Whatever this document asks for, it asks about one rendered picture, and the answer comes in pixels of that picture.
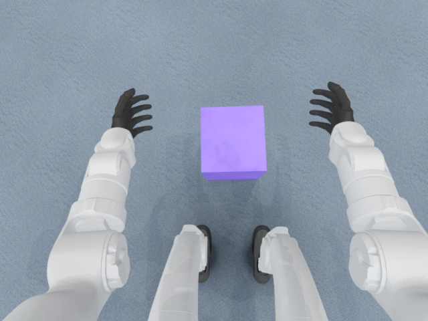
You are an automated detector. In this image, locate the robot left thigh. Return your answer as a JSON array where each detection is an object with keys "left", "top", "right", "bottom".
[{"left": 148, "top": 231, "right": 207, "bottom": 321}]

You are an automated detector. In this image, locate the right robot forearm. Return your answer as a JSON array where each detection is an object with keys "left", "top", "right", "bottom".
[{"left": 328, "top": 121, "right": 428, "bottom": 237}]

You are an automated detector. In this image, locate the carton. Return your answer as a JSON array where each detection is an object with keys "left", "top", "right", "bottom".
[{"left": 201, "top": 106, "right": 267, "bottom": 181}]

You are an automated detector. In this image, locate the robot right hand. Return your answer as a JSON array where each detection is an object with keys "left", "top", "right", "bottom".
[{"left": 309, "top": 82, "right": 354, "bottom": 135}]

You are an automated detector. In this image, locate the robot left upper arm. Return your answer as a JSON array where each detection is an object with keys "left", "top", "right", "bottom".
[{"left": 2, "top": 229, "right": 130, "bottom": 321}]

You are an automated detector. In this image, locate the robot left hand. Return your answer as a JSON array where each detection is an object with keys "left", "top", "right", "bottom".
[{"left": 111, "top": 88, "right": 153, "bottom": 138}]

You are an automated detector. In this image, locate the left robot forearm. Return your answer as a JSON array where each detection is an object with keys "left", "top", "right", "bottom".
[{"left": 47, "top": 127, "right": 136, "bottom": 284}]

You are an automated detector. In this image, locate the robot right upper arm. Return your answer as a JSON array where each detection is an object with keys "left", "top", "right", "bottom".
[{"left": 348, "top": 229, "right": 428, "bottom": 321}]

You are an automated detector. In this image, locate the robot right shin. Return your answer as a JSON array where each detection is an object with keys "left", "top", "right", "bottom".
[{"left": 258, "top": 227, "right": 298, "bottom": 274}]

